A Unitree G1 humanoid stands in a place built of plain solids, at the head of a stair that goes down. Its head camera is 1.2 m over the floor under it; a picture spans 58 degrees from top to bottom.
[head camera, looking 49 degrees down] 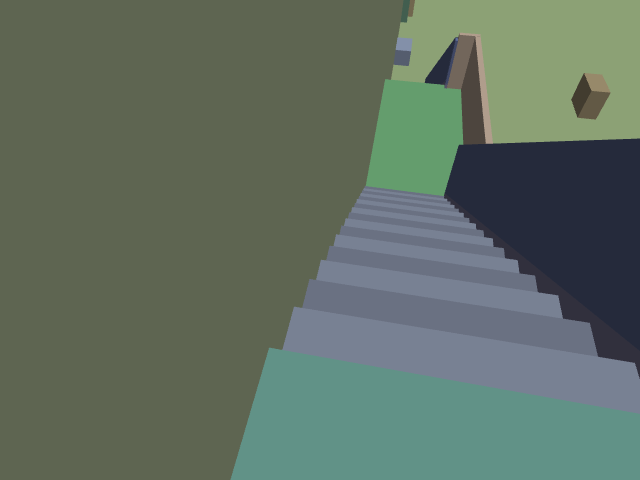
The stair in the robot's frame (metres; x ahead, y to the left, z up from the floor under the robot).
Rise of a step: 0.21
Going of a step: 0.28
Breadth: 1.22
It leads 11 degrees to the right of straight ahead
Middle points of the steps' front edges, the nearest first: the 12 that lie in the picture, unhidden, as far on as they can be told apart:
0.50 -0.44 0.00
0.78 -0.50 -0.21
1.06 -0.55 -0.42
1.33 -0.60 -0.62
1.61 -0.66 -0.83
1.89 -0.71 -1.04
2.17 -0.76 -1.25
2.45 -0.82 -1.46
2.72 -0.87 -1.67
3.00 -0.92 -1.88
3.28 -0.98 -2.09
3.56 -1.03 -2.30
